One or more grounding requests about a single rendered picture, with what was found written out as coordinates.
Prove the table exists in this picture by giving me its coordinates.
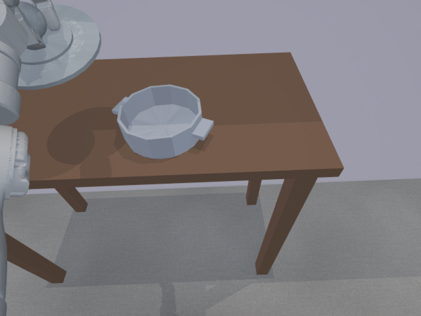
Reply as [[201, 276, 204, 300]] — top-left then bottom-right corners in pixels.
[[5, 52, 344, 284]]

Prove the pot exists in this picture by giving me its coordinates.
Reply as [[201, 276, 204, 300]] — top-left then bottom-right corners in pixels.
[[112, 84, 214, 159]]

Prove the left robot upper arm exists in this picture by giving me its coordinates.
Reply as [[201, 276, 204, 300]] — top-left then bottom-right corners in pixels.
[[0, 125, 30, 316]]

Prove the left robot hand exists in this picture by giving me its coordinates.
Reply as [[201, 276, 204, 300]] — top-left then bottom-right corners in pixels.
[[14, 0, 61, 50]]

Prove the left robot forearm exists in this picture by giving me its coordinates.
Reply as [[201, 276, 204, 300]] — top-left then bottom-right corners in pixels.
[[0, 0, 29, 126]]

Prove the lid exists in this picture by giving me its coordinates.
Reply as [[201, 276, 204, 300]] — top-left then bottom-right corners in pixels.
[[18, 4, 101, 90]]

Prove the knob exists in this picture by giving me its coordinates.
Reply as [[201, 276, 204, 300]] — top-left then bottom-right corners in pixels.
[[15, 1, 47, 37]]

